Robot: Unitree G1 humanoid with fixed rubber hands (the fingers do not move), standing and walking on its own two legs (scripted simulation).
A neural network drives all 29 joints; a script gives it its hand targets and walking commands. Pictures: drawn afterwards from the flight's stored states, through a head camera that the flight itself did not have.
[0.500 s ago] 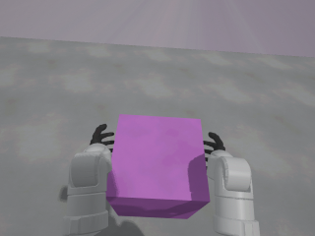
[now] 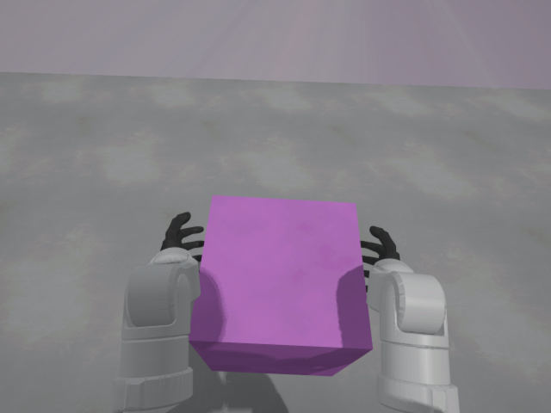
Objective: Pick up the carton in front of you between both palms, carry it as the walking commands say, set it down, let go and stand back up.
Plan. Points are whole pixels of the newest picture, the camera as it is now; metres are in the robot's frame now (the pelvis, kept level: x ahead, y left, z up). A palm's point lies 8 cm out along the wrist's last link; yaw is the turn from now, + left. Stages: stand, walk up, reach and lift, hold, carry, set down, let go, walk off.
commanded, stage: carry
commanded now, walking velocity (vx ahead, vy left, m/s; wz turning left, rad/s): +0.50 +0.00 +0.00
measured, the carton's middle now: (277, 294) +0.32 +0.00 +0.00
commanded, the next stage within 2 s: none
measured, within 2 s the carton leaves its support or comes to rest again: neither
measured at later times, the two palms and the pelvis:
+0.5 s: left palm (197, 146) +0.60 +0.16 +0.09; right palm (339, 150) +0.59 -0.12 +0.09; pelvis +0.29 +0.02 +0.01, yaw -2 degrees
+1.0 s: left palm (217, 111) +0.71 +0.13 +0.11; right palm (346, 119) +0.69 -0.15 +0.10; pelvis +0.41 +0.00 +0.01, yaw -1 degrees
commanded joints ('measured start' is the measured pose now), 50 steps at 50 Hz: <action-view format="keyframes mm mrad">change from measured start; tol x16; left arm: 1 -395 -1021 -630 74 -441 53 -445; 31 -492 -1051 -700 -121 -480 39 -422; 50 -487 -1048 -657 29 -457 46 -439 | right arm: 1 -627 1020 698 -44 473 -9 417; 50 -640 1045 676 -28 478 -24 414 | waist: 1 22 -271 -348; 3 10 -95 -322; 19 -9 -147 -287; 22 -30 171 -502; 35 -17 -93 -390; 50 -7 -51 -362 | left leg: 1 -610 -42 -98 497 -23 38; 17 -265 -107 119 -365 559 22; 19 30 -68 114 -499 761 21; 21 542 298 -260 -273 1519 220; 32 85 115 24 -383 578 88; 50 1 55 1 -219 830 29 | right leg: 1 739 -373 602 -225 119 -150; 11 573 -241 192 -313 192 -67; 15 586 -180 58 -196 595 -9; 18 524 -127 -21 18 591 60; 19 436 -124 -14 103 522 97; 22 -39 2 146 470 -503 152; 23 -57 -8 190 434 -514 134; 31 318 -57 118 -138 28 125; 37 366 -163 170 4 514 101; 50 359 -128 146 44 559 97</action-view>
